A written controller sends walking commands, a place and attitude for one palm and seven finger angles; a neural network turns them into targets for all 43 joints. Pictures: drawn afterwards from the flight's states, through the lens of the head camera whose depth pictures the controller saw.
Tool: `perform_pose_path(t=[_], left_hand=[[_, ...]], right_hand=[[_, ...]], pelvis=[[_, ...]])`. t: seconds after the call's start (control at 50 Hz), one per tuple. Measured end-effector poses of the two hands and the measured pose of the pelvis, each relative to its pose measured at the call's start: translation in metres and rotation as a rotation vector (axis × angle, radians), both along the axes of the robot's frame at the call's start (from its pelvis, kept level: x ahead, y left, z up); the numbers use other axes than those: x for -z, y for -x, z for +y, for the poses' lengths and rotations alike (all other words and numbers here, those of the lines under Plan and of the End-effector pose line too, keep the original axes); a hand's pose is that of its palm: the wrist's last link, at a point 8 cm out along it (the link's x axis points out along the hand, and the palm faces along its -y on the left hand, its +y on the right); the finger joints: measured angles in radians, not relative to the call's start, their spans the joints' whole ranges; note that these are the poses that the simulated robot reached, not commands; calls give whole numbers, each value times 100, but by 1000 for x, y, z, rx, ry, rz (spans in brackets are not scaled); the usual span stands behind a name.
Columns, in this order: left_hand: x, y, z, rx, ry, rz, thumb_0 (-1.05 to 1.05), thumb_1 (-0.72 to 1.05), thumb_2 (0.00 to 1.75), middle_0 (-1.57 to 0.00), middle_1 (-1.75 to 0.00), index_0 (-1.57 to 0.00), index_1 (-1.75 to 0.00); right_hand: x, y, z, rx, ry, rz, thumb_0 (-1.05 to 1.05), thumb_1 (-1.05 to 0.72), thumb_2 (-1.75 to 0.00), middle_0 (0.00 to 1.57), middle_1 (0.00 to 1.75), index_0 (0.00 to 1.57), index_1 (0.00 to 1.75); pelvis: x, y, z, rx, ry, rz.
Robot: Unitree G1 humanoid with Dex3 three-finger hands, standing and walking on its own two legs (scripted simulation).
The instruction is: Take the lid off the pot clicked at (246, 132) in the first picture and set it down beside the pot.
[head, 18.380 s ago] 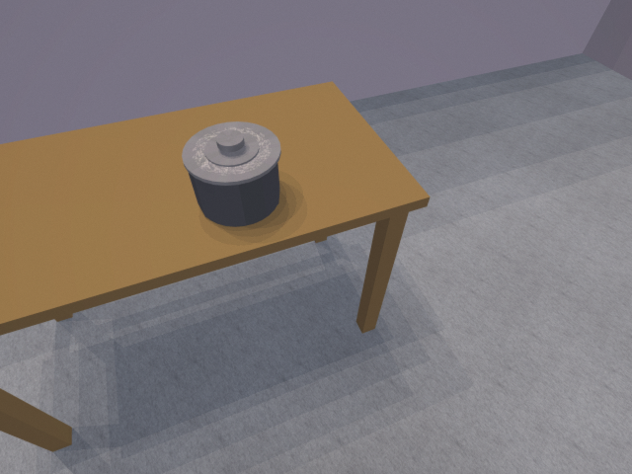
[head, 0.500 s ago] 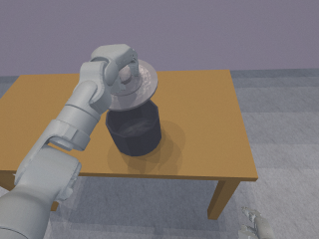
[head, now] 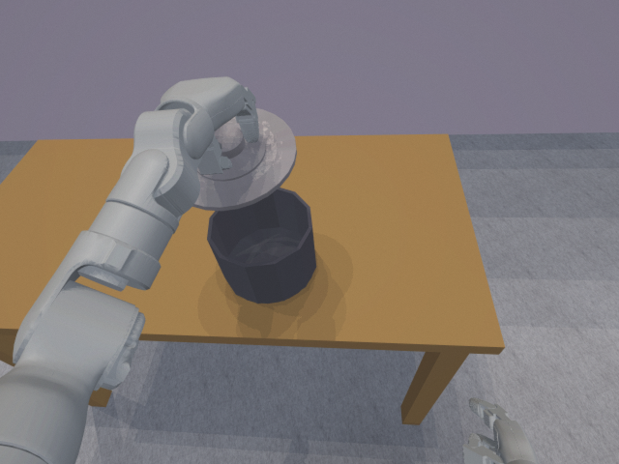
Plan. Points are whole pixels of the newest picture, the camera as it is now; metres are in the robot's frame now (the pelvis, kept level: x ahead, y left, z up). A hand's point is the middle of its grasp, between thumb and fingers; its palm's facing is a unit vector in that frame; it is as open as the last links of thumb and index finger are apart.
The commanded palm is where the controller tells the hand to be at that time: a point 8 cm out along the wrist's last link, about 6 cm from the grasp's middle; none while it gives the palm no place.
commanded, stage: move the lid sideways beside the pot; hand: left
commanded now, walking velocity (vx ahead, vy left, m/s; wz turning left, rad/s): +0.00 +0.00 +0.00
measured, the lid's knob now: (225, 141) +0.48 +0.12 +0.17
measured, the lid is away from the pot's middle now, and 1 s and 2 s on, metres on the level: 0.02 0.15 0.24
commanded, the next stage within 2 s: lower the lid onto the table in 1.92 s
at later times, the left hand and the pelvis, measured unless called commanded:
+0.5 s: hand (171, 152) +0.44 +0.18 +0.19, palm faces -0.25 -0.04 -0.97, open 7.7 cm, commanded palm +0.43 +0.19 +0.26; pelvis +0.00 +0.00 +0.00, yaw +1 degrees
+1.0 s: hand (123, 154) +0.45 +0.25 +0.18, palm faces -0.28 -0.05 -0.96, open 7.7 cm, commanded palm +0.43 +0.25 +0.26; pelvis +0.00 +0.01 +0.00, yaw +1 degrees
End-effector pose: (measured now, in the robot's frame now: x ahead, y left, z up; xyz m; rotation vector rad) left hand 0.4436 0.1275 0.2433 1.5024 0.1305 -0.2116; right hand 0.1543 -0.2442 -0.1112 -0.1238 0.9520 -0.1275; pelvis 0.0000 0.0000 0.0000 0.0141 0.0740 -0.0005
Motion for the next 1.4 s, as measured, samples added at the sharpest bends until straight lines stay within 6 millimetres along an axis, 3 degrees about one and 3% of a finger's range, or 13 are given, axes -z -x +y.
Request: perform_pose_path(t=[0.38, 0.88, 1.4], left_hand=[[-4, 8, 38, -55, -24, 18, 3, 15, 92, -59, -88, -69, -93], [2, 1, 103, -147, -36, 68, 3, 16, 91, -59, -88, -69, -93], [-1, 8, 162, -199, -54, 86, 3, 16, 91, -59, -88, -69, -93]], right_hand=[[-2, -6, 10, -24, -9, -7, 1, -91, -90, 20, 30, 20, 30], [1, 28, -10, 34, 42, 102, 1, -91, -90, 20, 30, 20, 30], [1, 20, 6, 1, 41, 128, 1, -91, -90, 20, 30, 20, 30]], pelvis=[[0, 2, 3, -10, 4, -3], [0, 2, 3, -14, 15, 13], [0, -1, 14, -29, 26, 31]])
